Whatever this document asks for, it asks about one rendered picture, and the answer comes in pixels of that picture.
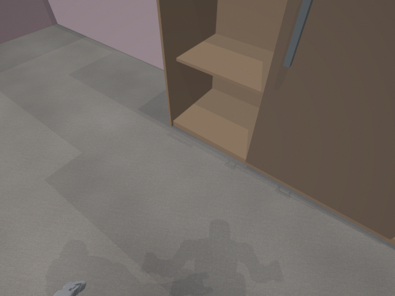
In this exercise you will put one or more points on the left robot hand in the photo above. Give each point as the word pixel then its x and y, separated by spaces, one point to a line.
pixel 71 289

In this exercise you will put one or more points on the wardrobe door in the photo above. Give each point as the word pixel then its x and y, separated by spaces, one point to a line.
pixel 326 125

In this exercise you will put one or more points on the handle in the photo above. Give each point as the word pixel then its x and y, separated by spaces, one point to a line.
pixel 298 29

